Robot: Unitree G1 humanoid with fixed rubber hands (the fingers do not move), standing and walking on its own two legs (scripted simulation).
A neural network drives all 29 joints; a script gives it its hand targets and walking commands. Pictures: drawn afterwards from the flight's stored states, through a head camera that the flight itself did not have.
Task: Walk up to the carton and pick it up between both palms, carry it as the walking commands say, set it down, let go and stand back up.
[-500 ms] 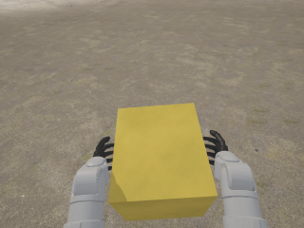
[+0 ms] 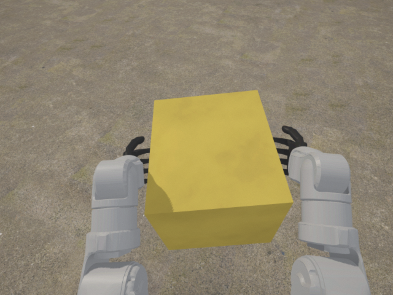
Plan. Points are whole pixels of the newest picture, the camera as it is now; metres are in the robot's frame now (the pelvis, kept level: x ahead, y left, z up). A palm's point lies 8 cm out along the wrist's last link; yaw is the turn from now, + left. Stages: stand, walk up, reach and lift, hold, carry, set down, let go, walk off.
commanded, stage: carry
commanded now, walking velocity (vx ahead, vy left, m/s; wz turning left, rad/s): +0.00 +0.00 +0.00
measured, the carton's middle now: (212, 171) +0.38 -0.02 +0.02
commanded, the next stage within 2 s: none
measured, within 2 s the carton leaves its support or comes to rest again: neither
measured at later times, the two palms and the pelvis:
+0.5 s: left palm (112, 208) +0.26 +0.16 +0.10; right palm (297, 191) +0.28 -0.15 +0.11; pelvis -0.02 +0.01 +0.00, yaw +0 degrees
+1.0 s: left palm (105, 231) +0.23 +0.17 +0.08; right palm (296, 214) +0.24 -0.14 +0.10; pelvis -0.03 +0.02 +0.00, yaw +0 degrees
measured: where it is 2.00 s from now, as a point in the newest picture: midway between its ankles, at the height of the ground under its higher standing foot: outside the picture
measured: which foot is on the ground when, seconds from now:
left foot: down 0.00-1.00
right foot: down 0.00-1.00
